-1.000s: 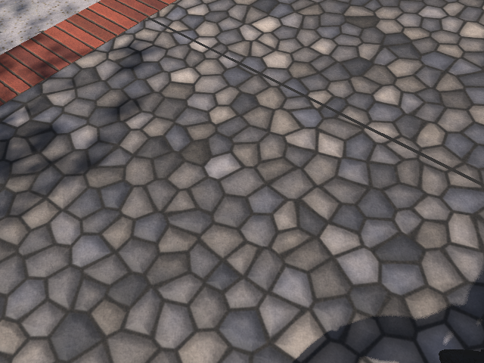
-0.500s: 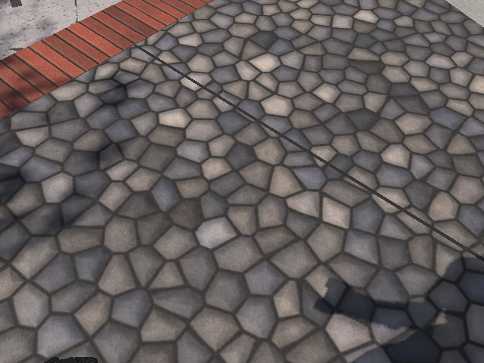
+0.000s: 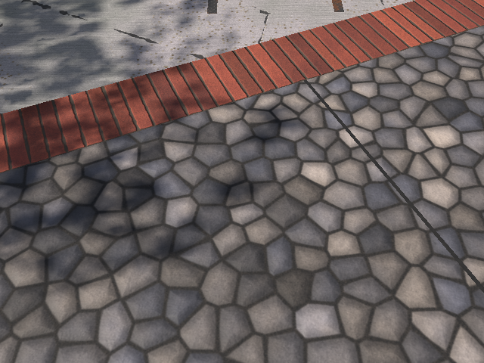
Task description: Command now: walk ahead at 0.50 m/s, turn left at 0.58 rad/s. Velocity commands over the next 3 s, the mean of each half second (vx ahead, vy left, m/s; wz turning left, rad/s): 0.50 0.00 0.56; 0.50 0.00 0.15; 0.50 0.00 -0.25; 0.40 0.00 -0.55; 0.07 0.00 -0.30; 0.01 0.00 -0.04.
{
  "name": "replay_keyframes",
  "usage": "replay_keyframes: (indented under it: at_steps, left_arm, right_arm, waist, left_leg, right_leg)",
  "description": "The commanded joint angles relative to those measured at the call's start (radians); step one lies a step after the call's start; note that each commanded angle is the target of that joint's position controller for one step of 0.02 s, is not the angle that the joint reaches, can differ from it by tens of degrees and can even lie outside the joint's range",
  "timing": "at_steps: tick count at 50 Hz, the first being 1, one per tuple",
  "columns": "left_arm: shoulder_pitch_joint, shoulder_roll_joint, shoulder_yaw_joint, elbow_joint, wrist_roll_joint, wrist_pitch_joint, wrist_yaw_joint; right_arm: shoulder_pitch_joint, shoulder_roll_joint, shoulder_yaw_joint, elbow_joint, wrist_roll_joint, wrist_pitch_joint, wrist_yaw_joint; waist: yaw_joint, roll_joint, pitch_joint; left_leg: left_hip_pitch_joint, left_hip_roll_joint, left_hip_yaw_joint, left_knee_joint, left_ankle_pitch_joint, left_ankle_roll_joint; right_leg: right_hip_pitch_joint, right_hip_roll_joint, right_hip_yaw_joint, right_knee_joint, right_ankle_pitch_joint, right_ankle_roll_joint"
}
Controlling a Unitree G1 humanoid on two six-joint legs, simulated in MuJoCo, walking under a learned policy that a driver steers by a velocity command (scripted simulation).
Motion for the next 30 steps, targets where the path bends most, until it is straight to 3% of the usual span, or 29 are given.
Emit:
replay_keyframes:
  at_steps: [1,5,7,8,9,10,11,12,13,14,15,16,17,19,21,25,28,30]
  left_arm:
    - [-0.083,0.158,0.033,-0.07,-0.006,-0.014,0.006]
    - [-0.021,0.196,0.043,-0.034,-0.025,0.006,0.008]
    - [-0.016,0.218,0.049,-0.027,-0.034,0.02,0.01]
    - [-0.017,0.235,0.054,-0.027,-0.037,0.027,0.014]
    - [-0.021,0.248,0.057,-0.028,-0.04,0.035,0.018]
    - [-0.026,0.234,0.05,-0.032,-0.041,0.04,0.024]
    - [-0.002,0.182,0.027,-0.052,-0.012,0.034,0.026]
    - [0.086,0.049,-0.02,-0.115,0.018,0.004,0.008]
    - [-0.038,0.148,-0.004,-0.12,-0.02,-0.028,-0.005]
    - [-0.122,0.18,0.004,-0.148,-0.05,-0.043,-0.011]
    - [-0.128,0.163,-0.002,-0.145,-0.035,-0.049,-0.004]
    - [-0.124,0.166,0.002,-0.136,-0.008,-0.047,0.003]
    - [-0.102,0.172,0.008,-0.132,-0.001,-0.036,0.003]
    - [-0.083,0.15,0.005,-0.127,0.007,-0.015,0.002]
    - [-0.109,0.119,-0.006,-0.13,0.01,-0.002,0.003]
    - [-0.253,0.071,-0.031,-0.153,0.004,-0.008,-0.011]
    - [-0.334,0.088,-0.029,-0.176,-0.013,-0.016,-0.025]
    - [-0.355,0.108,-0.022,-0.189,-0.013,-0.021,-0.033]
  right_arm:
    - [-0.059,-0.007,0.009,-0.076,-0.001,-0.019,0.019]
    - [-0.169,-0.01,0.012,-0.13,0.003,-0.019,0.04]
    - [-0.173,-0.03,0.003,-0.149,0.001,-0.016,0.047]
    - [-0.144,-0.049,-0.008,-0.151,-0.003,-0.013,0.048]
    - [-0.06,-0.08,-0.026,-0.136,-0.004,-0.009,0.045]
    - [0.104,-0.131,-0.057,-0.094,-0.001,-0.004,0.035]
    - [0.266,-0.215,-0.089,-0.061,0.003,0.007,0.013]
    - [0.215,-0.317,-0.093,-0.077,0.008,-0.006,0.012]
    - [0.256,-0.217,-0.068,-0.096,0.003,-0.018,0.017]
    - [0.222,-0.171,-0.052,-0.081,-0.005,-0.03,0.019]
    - [0.162,-0.148,-0.043,-0.084,-0.003,-0.035,0.017]
    - [0.096,-0.12,-0.034,-0.095,-0.007,-0.034,0.015]
    - [0.057,-0.104,-0.026,-0.111,-0.021,-0.035,0.01]
    - [0.037,-0.106,-0.026,-0.108,-0.021,-0.039,0.003]
    - [0.053,-0.115,-0.027,-0.088,-0.019,-0.044,-0.01]
    - [0.112,-0.117,-0.024,-0.041,-0.011,-0.043,-0.021]
    - [0.174,-0.131,-0.025,-0.003,-0.005,-0.044,-0.018]
    - [0.198,-0.13,-0.025,0.016,-0.003,-0.041,-0.017]
  waist:
    - [-0.011,-0.102,0.014]
    - [0.02,-0.103,0.046]
    - [0.001,-0.119,0.035]
    - [-0.025,-0.14,0.003]
    - [-0.079,-0.148,-0.052]
    - [-0.169,-0.127,-0.138]
    - [-0.227,-0.007,-0.238]
    - [-0.093,0.231,-0.351]
    - [-0.191,0.096,-0.415]
    - [-0.191,0.061,-0.258]
    - [-0.143,-0.021,-0.178]
    - [-0.101,-0.035,-0.121]
    - [-0.064,-0.01,-0.102]
    - [-0.038,-0.005,-0.086]
    - [-0.041,-0.008,-0.064]
    - [-0.108,0.014,-0.03]
    - [-0.145,0.021,-0.001]
    - [-0.148,0.027,0.011]
  left_leg:
    - [0.025,0.01,0.018,-0.152,0.157,0.008]
    - [0.031,-0.013,0.07,-0.279,0.123,0.043]
    - [0.072,-0.048,0.109,-0.313,0.025,0.077]
    - [0.138,-0.084,0.141,-0.318,-0.031,0.098]
    - [0.26,-0.127,0.168,-0.334,-0.061,0.125]
    - [0.501,-0.168,0.173,-0.394,0.001,0.163]
    - [0.82,-0.035,-0.048,-0.401,0.025,0.227]
    - [1.116,0.212,-0.639,-0.512,-0.157,0.425]
    - [1.131,0.232,-0.742,-0.628,-0.265,0.415]
    - [1.02,0.201,-0.594,-0.644,-0.189,0.369]
    - [0.869,0.158,-0.484,-0.643,-0.091,0.337]
    - [0.731,0.121,-0.395,-0.654,0.026,0.316]
    - [0.636,0.098,-0.349,-0.675,0.109,0.313]
    - [0.536,0.078,-0.3,-0.705,0.203,0.323]
    - [0.481,0.058,-0.223,-0.724,0.261,0.316]
    - [0.44,-0.002,-0.121,-0.724,0.172,0.247]
    - [0.496,0.039,-0.162,-0.714,0.083,0.239]
    - [0.58,0.077,-0.201,-0.673,0.093,0.231]
  right_leg:
    - [-0.014,-0.258,0.076,-0.12,0.291,-0.145]
    - [0.088,-0.294,0.022,-0.09,0.33,-0.119]
    - [0.143,-0.308,-0.011,-0.016,0.522,-0.099]
    - [0.159,-0.308,-0.032,0.06,0.703,-0.088]
    - [0.153,-0.297,-0.056,0.195,0.855,-0.074]
    - [0.065,-0.264,-0.089,0.403,0.867,-0.043]
    - [-0.197,-0.222,-0.093,0.719,0.519,0.003]
    - [-0.628,-0.014,0.035,1.047,-0.384,0.055]
    - [-0.73,-0.033,0.217,1.124,-0.371,0.039]
    - [-0.791,-0.071,0.206,1.091,-0.272,0.021]
    - [-0.745,-0.111,0.204,1.005,-0.188,0.017]
    - [-0.674,-0.136,0.201,0.921,-0.146,0.028]
    - [-0.603,-0.153,0.207,0.887,-0.116,0.035]
    - [-0.55,-0.148,0.189,0.819,-0.094,0.063]
    - [-0.546,-0.141,0.168,0.721,-0.005,0.091]
    - [-0.464,-0.102,0.146,0.414,0.304,0.093]
    - [-0.453,-0.082,0.154,0.312,0.353,0.071]
    - [-0.484,-0.077,0.163,0.265,0.294,0.042]
Next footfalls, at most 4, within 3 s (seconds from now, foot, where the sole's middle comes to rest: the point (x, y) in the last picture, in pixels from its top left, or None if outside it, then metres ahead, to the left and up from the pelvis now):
0.22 left None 0.27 0.15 -0.78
0.70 right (263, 316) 0.61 0.02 -0.78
1.22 left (161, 251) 0.80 0.35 -0.78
1.74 right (235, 177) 1.12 0.14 -0.78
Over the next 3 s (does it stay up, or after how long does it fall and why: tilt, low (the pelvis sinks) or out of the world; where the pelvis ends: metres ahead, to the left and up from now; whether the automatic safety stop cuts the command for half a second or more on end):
stays up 1.19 0.20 -0.01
